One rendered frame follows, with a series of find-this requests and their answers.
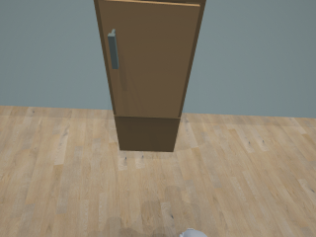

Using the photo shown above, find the handle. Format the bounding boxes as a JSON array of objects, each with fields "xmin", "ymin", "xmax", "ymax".
[{"xmin": 108, "ymin": 29, "xmax": 119, "ymax": 69}]

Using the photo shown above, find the cupboard door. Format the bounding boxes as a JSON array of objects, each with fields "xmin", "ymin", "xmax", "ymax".
[{"xmin": 98, "ymin": 0, "xmax": 200, "ymax": 118}]

